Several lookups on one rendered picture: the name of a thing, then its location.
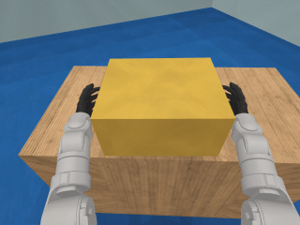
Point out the right robot hand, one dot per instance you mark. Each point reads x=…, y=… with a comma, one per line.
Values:
x=236, y=98

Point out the carton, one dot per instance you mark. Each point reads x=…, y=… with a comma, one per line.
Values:
x=161, y=107

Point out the robot right forearm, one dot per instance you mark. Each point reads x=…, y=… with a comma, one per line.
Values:
x=260, y=179

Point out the robot right upper arm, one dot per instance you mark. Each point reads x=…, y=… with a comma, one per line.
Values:
x=255, y=211

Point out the left robot hand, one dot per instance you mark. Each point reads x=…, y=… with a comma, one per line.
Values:
x=85, y=104

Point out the robot left upper arm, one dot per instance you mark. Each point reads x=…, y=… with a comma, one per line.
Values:
x=73, y=210

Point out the robot left forearm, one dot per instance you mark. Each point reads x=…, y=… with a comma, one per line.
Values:
x=72, y=176

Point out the pedestal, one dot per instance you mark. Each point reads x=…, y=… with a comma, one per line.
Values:
x=176, y=186

